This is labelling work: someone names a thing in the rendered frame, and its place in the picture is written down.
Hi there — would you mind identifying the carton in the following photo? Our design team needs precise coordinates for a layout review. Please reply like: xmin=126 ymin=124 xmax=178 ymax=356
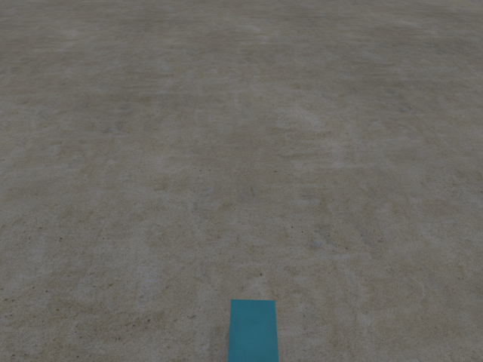
xmin=228 ymin=299 xmax=278 ymax=362

